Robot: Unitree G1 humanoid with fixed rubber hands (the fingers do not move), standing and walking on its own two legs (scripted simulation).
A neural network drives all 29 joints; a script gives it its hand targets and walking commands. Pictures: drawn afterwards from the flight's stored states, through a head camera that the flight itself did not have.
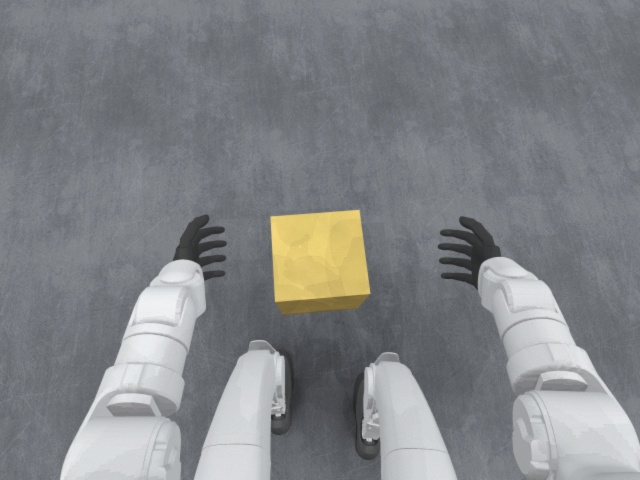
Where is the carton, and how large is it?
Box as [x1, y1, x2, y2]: [271, 210, 369, 314]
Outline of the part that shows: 359,210 271,216 275,302 282,314 357,308 369,294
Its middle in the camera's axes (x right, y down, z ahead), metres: +0.00 +0.08 +0.99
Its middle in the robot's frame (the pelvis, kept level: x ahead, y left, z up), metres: +0.47 +0.01 -0.55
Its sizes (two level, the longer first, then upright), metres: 0.210 0.200 0.250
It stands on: the floor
